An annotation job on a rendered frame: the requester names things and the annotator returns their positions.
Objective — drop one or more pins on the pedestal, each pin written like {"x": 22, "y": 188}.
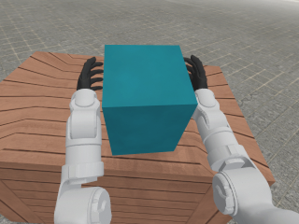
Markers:
{"x": 172, "y": 187}

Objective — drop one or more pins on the robot right upper arm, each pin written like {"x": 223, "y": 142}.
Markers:
{"x": 244, "y": 195}

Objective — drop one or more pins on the robot left hand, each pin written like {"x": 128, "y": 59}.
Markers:
{"x": 84, "y": 80}

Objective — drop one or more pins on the carton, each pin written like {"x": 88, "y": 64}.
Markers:
{"x": 147, "y": 98}

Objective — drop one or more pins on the robot left upper arm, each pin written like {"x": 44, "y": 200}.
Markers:
{"x": 89, "y": 205}

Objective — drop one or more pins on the robot right hand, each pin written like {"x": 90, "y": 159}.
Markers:
{"x": 198, "y": 73}

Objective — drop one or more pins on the robot right forearm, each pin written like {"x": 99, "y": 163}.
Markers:
{"x": 223, "y": 151}

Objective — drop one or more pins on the robot left forearm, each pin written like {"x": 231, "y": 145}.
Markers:
{"x": 83, "y": 141}

